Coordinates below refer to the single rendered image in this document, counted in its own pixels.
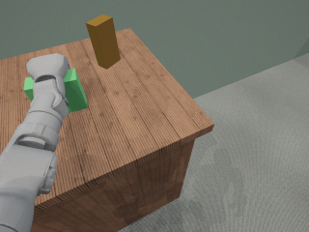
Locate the sponge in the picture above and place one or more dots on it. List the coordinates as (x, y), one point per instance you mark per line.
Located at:
(74, 91)

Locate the left robot forearm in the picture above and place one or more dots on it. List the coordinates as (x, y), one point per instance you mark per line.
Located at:
(42, 123)

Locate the left robot hand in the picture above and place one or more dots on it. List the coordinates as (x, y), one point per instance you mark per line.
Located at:
(50, 63)

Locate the table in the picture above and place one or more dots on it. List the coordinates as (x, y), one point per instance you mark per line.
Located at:
(123, 157)

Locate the robot left upper arm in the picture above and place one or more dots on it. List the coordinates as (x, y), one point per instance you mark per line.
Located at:
(25, 173)

